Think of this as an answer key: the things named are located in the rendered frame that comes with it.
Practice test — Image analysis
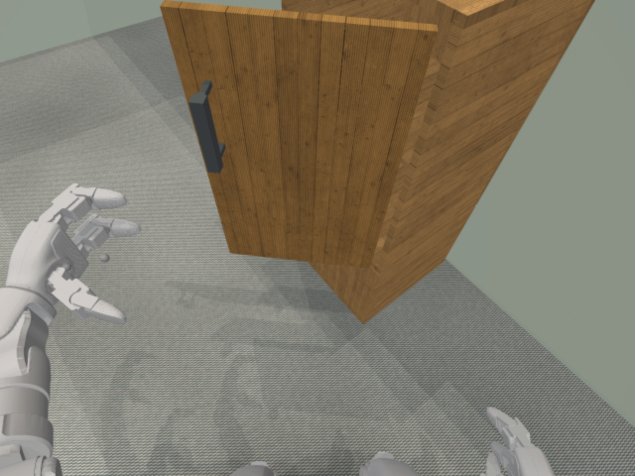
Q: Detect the robot right hand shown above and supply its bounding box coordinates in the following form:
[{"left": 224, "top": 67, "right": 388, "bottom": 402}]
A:
[{"left": 480, "top": 407, "right": 555, "bottom": 476}]

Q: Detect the robot left upper arm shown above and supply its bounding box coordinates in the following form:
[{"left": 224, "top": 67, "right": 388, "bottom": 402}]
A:
[{"left": 0, "top": 455, "right": 63, "bottom": 476}]

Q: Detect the robot left hand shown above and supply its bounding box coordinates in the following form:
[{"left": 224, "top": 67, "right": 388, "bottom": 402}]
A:
[{"left": 5, "top": 183, "right": 142, "bottom": 324}]

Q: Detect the robot left forearm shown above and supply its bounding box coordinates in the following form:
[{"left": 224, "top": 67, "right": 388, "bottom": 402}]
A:
[{"left": 0, "top": 287, "right": 57, "bottom": 468}]

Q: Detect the cupboard door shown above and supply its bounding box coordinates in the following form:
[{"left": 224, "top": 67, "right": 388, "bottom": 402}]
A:
[{"left": 160, "top": 0, "right": 438, "bottom": 269}]

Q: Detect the right robot shin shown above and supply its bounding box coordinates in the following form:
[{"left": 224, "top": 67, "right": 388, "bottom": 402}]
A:
[{"left": 370, "top": 452, "right": 394, "bottom": 462}]

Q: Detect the handle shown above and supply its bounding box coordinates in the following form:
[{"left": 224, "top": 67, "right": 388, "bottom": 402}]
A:
[{"left": 189, "top": 80, "right": 225, "bottom": 174}]

